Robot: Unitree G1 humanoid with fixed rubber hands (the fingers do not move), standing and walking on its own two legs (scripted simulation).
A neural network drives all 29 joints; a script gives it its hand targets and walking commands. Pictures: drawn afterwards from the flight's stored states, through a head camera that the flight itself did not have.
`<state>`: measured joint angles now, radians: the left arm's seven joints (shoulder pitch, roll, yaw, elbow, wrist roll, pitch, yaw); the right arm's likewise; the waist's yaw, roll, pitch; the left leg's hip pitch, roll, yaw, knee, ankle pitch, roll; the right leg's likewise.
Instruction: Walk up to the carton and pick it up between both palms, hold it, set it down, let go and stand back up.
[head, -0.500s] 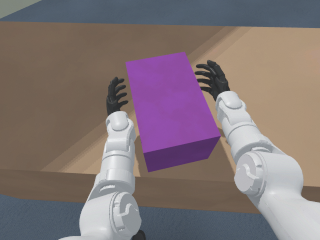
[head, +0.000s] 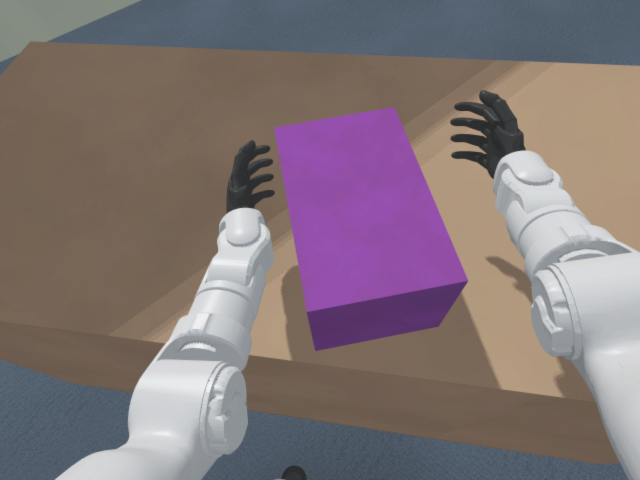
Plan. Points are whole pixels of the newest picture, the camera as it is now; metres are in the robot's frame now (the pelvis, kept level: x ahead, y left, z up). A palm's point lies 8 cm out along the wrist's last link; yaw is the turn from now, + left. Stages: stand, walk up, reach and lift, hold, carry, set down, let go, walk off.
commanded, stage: set down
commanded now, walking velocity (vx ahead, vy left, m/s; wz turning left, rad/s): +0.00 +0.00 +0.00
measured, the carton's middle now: (355, 226) +0.44 +0.06 +0.00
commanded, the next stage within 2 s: none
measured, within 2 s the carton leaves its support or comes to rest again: neither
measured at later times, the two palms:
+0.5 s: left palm (218, 182) +0.40 +0.21 +0.11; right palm (531, 127) +0.52 -0.13 +0.13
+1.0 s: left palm (216, 206) +0.36 +0.20 +0.13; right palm (569, 167) +0.46 -0.16 +0.13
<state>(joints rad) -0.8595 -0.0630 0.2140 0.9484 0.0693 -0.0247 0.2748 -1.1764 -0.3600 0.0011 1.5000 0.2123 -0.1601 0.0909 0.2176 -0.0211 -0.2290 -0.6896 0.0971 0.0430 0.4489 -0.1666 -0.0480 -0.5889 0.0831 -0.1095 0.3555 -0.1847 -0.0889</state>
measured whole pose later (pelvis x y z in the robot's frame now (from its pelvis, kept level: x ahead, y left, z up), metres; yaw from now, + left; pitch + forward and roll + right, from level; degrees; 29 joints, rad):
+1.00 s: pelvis -0.03 +0.01 +0.01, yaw +0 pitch +15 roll -1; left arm -0.75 -0.07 0.16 0.52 0.00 0.39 0.31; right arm -1.05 -0.52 0.14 1.24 0.37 0.05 0.22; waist 0.20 0.03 -0.16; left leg -0.54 0.07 0.02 0.40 -0.12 -0.03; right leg -0.46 0.07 -0.06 0.35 -0.15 -0.07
